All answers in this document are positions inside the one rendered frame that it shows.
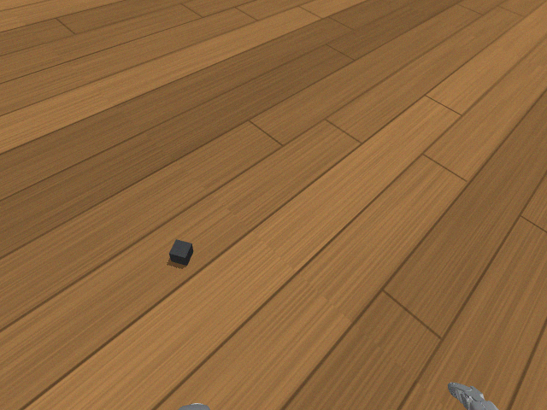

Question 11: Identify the right robot hand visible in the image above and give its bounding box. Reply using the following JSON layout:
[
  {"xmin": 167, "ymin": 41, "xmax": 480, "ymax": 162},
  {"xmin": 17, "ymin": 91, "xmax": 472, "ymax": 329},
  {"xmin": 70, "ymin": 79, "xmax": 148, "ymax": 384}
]
[{"xmin": 448, "ymin": 383, "xmax": 498, "ymax": 410}]

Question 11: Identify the cube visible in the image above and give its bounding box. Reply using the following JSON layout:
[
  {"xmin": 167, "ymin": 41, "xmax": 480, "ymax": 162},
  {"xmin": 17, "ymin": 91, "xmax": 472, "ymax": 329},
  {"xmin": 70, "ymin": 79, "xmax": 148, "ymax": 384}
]
[{"xmin": 169, "ymin": 239, "xmax": 193, "ymax": 266}]

